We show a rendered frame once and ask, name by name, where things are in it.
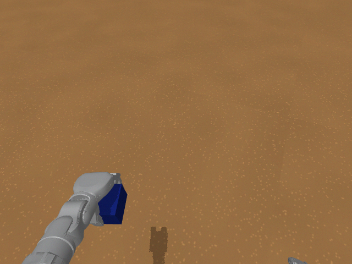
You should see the left robot arm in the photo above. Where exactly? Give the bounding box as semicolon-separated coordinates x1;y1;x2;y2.
22;191;98;264

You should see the left robot hand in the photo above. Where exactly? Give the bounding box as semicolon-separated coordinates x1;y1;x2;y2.
73;172;122;226

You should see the small box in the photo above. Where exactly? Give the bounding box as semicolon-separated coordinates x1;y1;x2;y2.
98;184;127;224

